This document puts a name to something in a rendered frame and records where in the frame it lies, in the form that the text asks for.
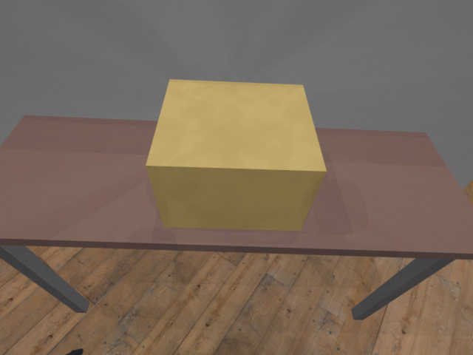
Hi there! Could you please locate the carton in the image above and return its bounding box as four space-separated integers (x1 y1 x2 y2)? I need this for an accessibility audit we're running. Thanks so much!
146 79 327 231

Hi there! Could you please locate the table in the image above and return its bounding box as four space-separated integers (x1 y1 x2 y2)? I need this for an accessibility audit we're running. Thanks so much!
0 115 473 320

